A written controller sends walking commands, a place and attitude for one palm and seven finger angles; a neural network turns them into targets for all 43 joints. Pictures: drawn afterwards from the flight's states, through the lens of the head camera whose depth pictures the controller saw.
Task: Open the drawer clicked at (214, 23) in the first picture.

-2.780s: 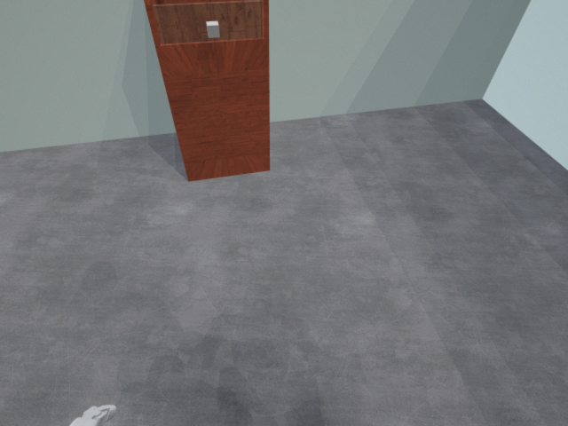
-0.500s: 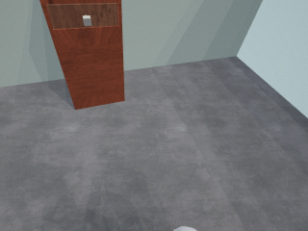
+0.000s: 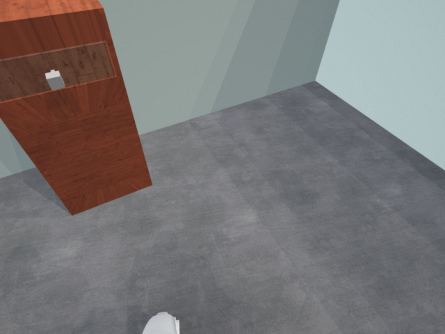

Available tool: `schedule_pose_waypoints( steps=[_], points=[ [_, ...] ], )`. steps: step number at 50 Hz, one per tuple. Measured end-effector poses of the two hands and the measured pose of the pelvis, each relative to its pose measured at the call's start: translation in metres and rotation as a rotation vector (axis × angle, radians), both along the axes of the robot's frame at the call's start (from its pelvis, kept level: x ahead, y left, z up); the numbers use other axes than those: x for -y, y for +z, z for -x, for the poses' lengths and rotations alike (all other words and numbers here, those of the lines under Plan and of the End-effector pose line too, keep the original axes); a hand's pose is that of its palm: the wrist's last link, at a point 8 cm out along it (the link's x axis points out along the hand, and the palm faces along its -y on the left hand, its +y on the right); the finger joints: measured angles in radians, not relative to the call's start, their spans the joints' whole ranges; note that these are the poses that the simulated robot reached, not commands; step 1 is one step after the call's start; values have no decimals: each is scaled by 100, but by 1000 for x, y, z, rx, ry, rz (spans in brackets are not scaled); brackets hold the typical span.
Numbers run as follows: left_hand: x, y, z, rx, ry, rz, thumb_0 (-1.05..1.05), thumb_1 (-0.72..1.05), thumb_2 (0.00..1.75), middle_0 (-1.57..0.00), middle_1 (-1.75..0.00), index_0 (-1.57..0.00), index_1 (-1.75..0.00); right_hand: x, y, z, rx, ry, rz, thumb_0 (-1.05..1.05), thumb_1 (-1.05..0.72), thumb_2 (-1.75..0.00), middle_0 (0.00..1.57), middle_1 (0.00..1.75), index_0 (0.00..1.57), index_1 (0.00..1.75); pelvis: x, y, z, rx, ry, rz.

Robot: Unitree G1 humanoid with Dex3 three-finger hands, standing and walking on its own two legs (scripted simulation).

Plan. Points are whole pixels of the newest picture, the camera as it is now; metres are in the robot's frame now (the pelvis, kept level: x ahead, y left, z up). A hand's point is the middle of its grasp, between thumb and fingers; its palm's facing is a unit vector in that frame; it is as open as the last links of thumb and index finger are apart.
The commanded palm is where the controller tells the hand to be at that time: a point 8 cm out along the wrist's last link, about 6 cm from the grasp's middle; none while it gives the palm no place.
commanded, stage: walk to a spot facing it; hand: left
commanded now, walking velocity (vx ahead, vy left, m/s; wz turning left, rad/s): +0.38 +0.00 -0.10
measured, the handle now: (54, 77) +0.86 +0.60 -0.01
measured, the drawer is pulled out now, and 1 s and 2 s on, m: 0.00 0.00 0.00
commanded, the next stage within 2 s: turn to face it in 0.42 s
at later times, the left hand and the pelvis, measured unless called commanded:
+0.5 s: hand (120, 278) +0.27 +0.25 -0.17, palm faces -0.08 -0.98 -0.17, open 7.4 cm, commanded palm none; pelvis +0.21 +0.07 +0.01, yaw -11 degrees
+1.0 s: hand (154, 225) +0.42 +0.20 -0.18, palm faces +0.00 -0.99 -0.15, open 7.3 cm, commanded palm none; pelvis +0.30 +0.04 -0.02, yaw -1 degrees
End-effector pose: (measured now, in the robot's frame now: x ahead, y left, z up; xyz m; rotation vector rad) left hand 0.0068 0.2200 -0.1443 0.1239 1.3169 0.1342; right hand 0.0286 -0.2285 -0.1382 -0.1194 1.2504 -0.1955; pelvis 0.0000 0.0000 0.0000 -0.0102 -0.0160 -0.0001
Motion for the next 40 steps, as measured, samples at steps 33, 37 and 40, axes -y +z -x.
schedule_pose_waypoints(
  steps=[33,37,40],
  points=[
    [-33,12,-402,167,-272,-33,1,91,90,-19,-30,-19,-30,-50,-3,-158,-153,-245,-12,-1,-93,-90,20,30,20,30,-38,-2,-262,4,-212,-11],
    [-3,7,-434,231,-284,-33,1,91,90,-19,-30,-19,-30,-49,-23,-153,-255,-257,-79,0,-92,-90,20,30,20,30,-20,-15,-284,0,-178,-10],
    [9,10,-435,238,-254,-11,0,91,90,-19,-30,-19,-30,-48,-24,-168,-278,-226,-93,0,-92,-90,20,30,20,30,-19,-13,-289,4,-135,-1]
  ],
)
